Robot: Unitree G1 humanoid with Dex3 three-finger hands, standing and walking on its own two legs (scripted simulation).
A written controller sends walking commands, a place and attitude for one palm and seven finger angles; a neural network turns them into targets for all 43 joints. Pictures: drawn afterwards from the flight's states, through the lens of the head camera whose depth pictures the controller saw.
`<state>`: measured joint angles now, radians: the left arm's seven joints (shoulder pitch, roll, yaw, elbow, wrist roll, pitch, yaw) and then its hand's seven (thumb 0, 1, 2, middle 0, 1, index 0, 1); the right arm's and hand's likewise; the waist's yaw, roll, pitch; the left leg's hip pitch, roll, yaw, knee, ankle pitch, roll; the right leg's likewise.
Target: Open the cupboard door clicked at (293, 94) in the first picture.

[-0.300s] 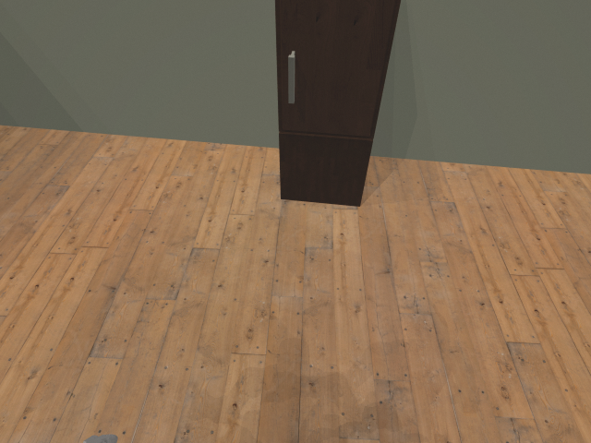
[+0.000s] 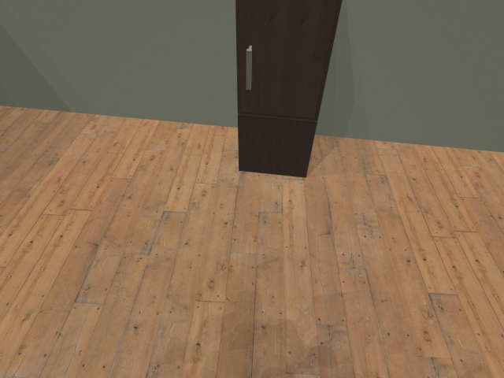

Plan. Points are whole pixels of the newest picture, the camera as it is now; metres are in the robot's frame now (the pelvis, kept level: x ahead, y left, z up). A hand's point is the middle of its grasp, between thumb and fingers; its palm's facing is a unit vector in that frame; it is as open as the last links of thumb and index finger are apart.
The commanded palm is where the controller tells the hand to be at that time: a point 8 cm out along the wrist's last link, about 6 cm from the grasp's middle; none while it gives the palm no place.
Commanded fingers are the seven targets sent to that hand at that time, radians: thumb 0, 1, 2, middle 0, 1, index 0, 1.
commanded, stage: stand and wait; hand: left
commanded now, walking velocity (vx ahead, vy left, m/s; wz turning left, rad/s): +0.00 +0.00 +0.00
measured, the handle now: (249, 67) +1.32 +0.09 -0.11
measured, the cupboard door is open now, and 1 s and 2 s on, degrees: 0 0 0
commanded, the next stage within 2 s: look at it before walking up in 0.52 s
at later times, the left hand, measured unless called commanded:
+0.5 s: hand out of the picture +0.07 +0.25 -0.15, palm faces -0.03 -0.94 -0.34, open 7.4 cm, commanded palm none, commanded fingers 0.00 0.90 0.90 -0.20 -0.30 -0.20 -0.30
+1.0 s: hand out of the picture +0.06 +0.25 -0.15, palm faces -0.04 -0.94 -0.34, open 7.4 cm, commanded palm none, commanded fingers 0.00 0.90 0.90 -0.20 -0.30 -0.20 -0.30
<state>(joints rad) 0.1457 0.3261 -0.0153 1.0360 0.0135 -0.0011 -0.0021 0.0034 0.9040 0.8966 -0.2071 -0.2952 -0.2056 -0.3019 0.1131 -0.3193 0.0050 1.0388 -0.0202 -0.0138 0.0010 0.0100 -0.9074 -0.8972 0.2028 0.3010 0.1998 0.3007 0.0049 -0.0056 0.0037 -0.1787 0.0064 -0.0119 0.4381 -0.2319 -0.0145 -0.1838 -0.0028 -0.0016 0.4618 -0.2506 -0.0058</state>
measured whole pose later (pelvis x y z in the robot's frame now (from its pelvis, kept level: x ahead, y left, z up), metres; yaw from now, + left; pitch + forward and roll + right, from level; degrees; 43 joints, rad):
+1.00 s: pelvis -0.01 +0.00 +0.00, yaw -1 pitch -2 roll +0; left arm 0.16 0.34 -0.01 1.09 0.02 0.00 0.00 0.00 0.91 0.90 -0.21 -0.30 -0.20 -0.30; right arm 0.13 -0.33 0.00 1.11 -0.01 -0.01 0.00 0.01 -0.91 -0.90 0.20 0.30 0.20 0.30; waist 0.00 -0.01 0.02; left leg -0.15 0.01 0.00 0.37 -0.19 -0.01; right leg -0.15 0.00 0.01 0.39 -0.20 0.00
